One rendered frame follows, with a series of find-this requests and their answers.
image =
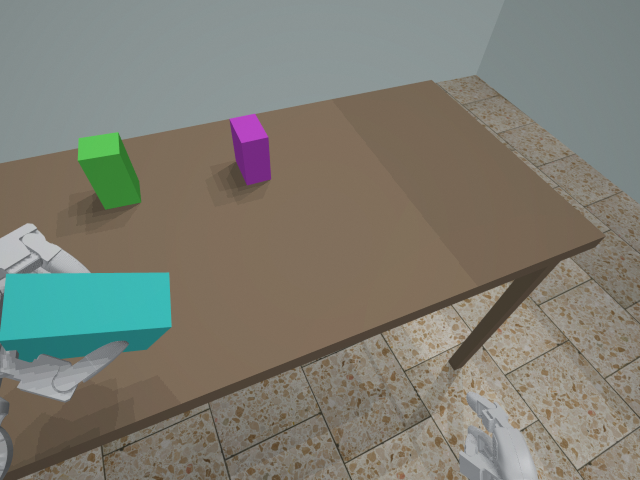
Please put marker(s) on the robot right hand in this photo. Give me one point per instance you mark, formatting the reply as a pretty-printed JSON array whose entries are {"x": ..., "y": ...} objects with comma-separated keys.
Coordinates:
[{"x": 505, "y": 456}]

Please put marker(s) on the table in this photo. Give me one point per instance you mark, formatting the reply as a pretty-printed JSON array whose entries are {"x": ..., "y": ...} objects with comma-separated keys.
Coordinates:
[{"x": 382, "y": 207}]

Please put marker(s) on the sponge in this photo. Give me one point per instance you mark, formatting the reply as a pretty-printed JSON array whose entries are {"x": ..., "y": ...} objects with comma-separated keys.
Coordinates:
[{"x": 67, "y": 315}]

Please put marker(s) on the robot left hand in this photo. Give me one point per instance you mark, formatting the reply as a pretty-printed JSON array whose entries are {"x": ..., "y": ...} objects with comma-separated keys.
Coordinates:
[{"x": 26, "y": 251}]

